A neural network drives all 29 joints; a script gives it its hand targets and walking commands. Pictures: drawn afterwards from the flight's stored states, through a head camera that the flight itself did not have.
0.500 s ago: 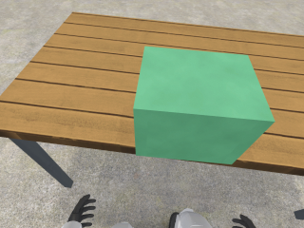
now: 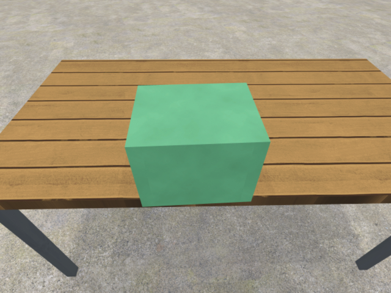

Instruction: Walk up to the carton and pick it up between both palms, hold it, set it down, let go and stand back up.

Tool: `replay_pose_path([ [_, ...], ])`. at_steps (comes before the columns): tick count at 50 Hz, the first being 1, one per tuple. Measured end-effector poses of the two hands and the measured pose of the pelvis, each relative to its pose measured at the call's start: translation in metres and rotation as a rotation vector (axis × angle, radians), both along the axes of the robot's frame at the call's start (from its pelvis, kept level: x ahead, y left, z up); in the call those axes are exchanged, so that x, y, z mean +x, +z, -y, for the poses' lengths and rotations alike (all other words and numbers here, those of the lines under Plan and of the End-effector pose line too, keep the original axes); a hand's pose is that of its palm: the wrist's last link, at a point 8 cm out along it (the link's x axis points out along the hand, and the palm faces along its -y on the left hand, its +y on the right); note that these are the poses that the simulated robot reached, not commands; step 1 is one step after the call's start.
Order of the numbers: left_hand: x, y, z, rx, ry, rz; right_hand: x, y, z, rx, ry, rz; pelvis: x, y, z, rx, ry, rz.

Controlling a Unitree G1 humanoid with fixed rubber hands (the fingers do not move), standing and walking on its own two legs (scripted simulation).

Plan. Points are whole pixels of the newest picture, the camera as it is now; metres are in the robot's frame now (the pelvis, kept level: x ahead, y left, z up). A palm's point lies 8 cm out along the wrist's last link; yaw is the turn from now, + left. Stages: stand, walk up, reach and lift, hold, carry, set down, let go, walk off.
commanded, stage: walk up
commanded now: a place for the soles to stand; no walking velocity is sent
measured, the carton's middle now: (195, 144) +0.46 +0.02 +0.06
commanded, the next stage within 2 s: reach and lift in 1.76 s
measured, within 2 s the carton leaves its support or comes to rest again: neither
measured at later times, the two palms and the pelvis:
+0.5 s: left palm out of the picture +0.03 +0.17 -0.11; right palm out of the picture +0.12 -0.24 -0.12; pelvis +0.04 -0.04 +0.01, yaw +4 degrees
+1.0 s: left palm out of the picture +0.10 +0.22 -0.12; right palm out of the picture +0.14 -0.20 -0.12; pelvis +0.08 +0.01 +0.01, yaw +4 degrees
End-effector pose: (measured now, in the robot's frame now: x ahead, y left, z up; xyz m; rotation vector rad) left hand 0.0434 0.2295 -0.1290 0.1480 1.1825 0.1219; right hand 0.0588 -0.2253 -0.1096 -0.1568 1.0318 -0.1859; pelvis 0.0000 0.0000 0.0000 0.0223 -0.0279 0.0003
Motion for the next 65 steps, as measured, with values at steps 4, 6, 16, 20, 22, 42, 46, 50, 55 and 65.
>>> replay_pose_path([
  [4, -0.006, 0.017, 0.019, 0.034, 0.042, 0.069, -0.017, -0.019, 0.028, 0.033, 0.019, -0.119, 0.002, 0.001, 0.018, -0.007, 0.021, 0.004],
  [6, -0.014, 0.026, 0.027, 0.048, 0.074, 0.062, -0.019, -0.018, 0.036, 0.042, 0.029, -0.151, 0.004, 0.007, 0.024, 0.003, 0.009, -0.002],
  [16, -0.028, 0.038, 0.059, 0.049, 0.14, 0.021, -0.003, -0.015, 0.046, 0.069, 0.06, -0.197, 0.02, 0.02, 0.042, 0.005, 0.031, -0.004],
  [20, -0.023, 0.032, 0.062, 0.037, 0.167, 0.027, 0.018, -0.016, 0.037, 0.069, 0.081, -0.189, 0.031, 0.017, 0.043, -0.012, 0.046, -0.004],
  [22, -0.021, 0.027, 0.062, 0.028, 0.177, 0.024, 0.033, -0.016, 0.03, 0.069, 0.096, -0.17, 0.036, 0.015, 0.042, -0.018, 0.052, -0.004],
  [42, 0.037, 0.007, 0.019, -0.01, 0.138, -0.004, 0.117, -0.008, -0.03, 0.092, 0.1, -0.035, 0.073, 0.009, 0.004, -0.031, 0.061, -0.01],
  [46, 0.049, 0.01, 0.01, 0.001, 0.128, 0.009, 0.102, -0.012, -0.028, 0.086, 0.08, -0.077, 0.074, 0.009, -0.002, -0.032, 0.062, -0.008],
  [50, 0.055, 0.01, 0.005, 0.0, 0.121, 0.014, 0.086, -0.015, -0.024, 0.066, 0.058, -0.126, 0.075, 0.01, -0.007, -0.033, 0.065, -0.007],
  [55, 0.057, 0.006, 0.003, -0.014, 0.113, 0.004, 0.069, -0.013, -0.02, 0.047, 0.039, -0.167, 0.077, 0.011, -0.011, -0.031, 0.065, 0.0],
  [65, 0.045, 0.003, -0.005, -0.019, 0.114, -0.04, 0.052, -0.013, -0.028, 0.043, 0.022, -0.203, 0.076, 0.012, -0.021, -0.032, 0.065, 0.004],
])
